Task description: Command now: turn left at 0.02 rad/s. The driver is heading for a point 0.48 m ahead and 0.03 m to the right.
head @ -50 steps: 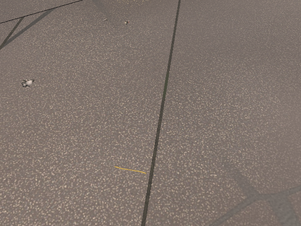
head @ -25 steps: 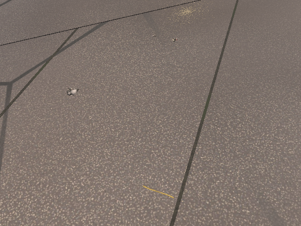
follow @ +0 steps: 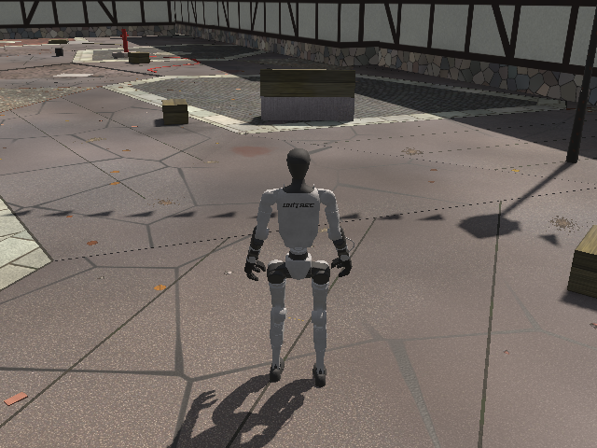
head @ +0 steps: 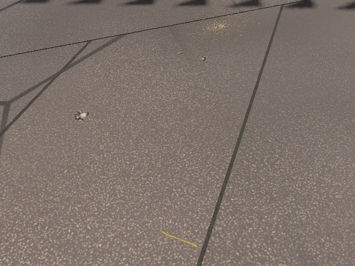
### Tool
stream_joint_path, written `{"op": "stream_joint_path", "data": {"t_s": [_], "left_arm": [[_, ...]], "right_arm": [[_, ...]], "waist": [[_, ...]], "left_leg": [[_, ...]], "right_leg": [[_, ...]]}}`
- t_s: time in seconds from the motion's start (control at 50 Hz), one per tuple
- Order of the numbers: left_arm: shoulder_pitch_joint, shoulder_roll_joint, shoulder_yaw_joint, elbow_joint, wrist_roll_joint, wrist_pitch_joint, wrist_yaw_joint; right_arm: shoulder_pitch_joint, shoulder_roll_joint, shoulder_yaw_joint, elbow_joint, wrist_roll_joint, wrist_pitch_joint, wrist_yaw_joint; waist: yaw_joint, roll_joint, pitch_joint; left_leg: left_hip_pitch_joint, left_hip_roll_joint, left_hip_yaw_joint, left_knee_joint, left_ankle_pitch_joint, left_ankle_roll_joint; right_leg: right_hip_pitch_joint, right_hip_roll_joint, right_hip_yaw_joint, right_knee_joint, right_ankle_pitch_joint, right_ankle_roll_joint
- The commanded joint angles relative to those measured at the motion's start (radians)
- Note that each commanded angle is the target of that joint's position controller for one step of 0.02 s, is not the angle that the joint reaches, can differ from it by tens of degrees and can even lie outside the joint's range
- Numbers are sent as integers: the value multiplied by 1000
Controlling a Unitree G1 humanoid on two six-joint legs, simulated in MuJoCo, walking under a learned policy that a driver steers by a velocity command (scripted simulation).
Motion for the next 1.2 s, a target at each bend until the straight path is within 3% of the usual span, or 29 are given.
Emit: {"op": "stream_joint_path", "data": {"t_s": [0.02,0.54,0.56,0.58,0.6,0.64,0.66,0.68,0.74,0.78,0.8,0.82,0.84,0.86,0.88,0.9,0.92,0.96,1.02,1.1,1.16,1.2], "left_arm": [[1,109,23,-27,-1,-10,3],[74,98,8,126,-4,-10,18],[94,93,7,137,-5,-8,19],[104,112,14,141,-11,-4,23],[110,146,25,138,-18,-1,27],[151,209,47,136,-27,-9,32],[154,219,55,134,-27,-18,34],[151,207,55,129,-22,-29,32],[117,183,57,105,-40,-41,23],[85,192,59,94,-49,-33,17],[93,179,54,91,-44,-31,15],[77,140,41,82,-37,-36,11],[60,59,18,53,-19,-46,4],[49,60,23,16,-38,-65,7],[36,112,33,8,-61,-79,4],[34,127,37,10,-68,-89,-5],[37,126,41,19,-56,-95,-7],[23,130,51,19,-35,-92,-15],[-34,88,45,-5,-25,-78,-23],[-210,49,25,-78,-29,-77,-28],[-286,55,19,-111,-35,-78,-40],[-307,68,21,-131,-38,-83,-50]], "right_arm": [[-12,-113,-28,-43,1,-12,-8],[-6,-103,-16,210,10,-10,-24],[8,-91,-13,226,10,-9,-25],[8,-90,-13,234,14,-9,-26],[-1,-93,-14,232,19,-13,-25],[-63,-88,-10,201,26,-41,-15],[-88,-85,-8,190,32,-58,-7],[-93,-89,-11,188,36,-71,2],[-75,-87,-12,195,46,-100,21],[36,-76,-20,252,43,-107,26],[123,-83,-30,292,41,-103,26],[213,-103,-40,314,42,-100,23],[330,-189,-57,326,38,-100,14],[384,-233,-55,340,24,-114,32],[279,-179,-34,315,22,-131,37],[200,-138,-21,285,22,-141,42],[151,-132,-14,265,20,-144,48],[146,-94,3,261,15,-135,48],[221,-111,6,280,11,-121,30],[242,-144,4,273,10,-112,9],[292,-147,-1,289,22,-110,5],[293,-150,-7,294,30,-105,3]], "waist": [[2,7,-55],[4,-1,-5],[4,-11,-26],[9,-35,-7],[17,-82,24],[43,-175,101],[47,-173,141],[45,-160,155],[16,-125,121],[-43,-111,61],[-72,-90,27],[-114,-22,-1],[-141,231,-54],[-136,320,-66],[-87,171,21],[-60,123,66],[-40,88,71],[-27,87,67],[-42,75,60],[-76,70,94],[-87,74,120],[-68,75,121]], "left_leg": [[85,59,-58,-67,230,34],[102,42,-17,-115,189,10],[108,25,3,-109,95,10],[72,-6,37,-73,-56,13],[3,-35,75,-12,-198,17],[-160,-10,114,172,-199,24],[-212,38,89,243,-174,33],[-268,68,71,296,-204,41],[-215,96,91,141,-200,63],[87,25,178,-42,10,50],[220,-9,194,-59,40,38],[338,41,103,-104,5,57],[455,269,-256,-253,-137,146],[467,419,-615,-384,-299,276],[405,429,-586,-387,-373,281],[361,382,-467,-392,-335,245],[333,342,-369,-400,-231,214],[296,275,-199,-410,14,173],[292,242,-84,-418,262,188],[207,211,4,-460,299,184],[230,236,23,-474,297,188],[305,267,32,-444,359,178]], "right_leg": [[-47,-47,46,-101,148,-19],[-37,-33,42,-171,121,-30],[-29,-28,41,-187,16,-35],[-36,-31,60,-207,-150,-55],[-45,-66,122,-244,-326,-91],[-36,-259,376,-381,-538,-202],[-52,-328,460,-420,-513,-244],[-21,-351,479,-425,-445,-258],[32,-288,335,-384,-247,-202],[-101,-195,192,-305,-155,-163],[-163,-157,153,-237,-120,-150],[-238,-109,91,-79,-33,-117],[-394,-8,-39,290,-75,-43],[-546,55,24,525,-248,-39],[-632,-23,92,650,-194,-63],[-655,-67,95,667,-82,-84],[-642,-97,78,640,5,-90],[-582,-131,54,549,111,-75],[-584,-124,1,449,191,-28],[-499,-85,-45,160,339,1],[-450,-61,-53,49,390,-15],[-449,-59,-36,1,373,-43]]}}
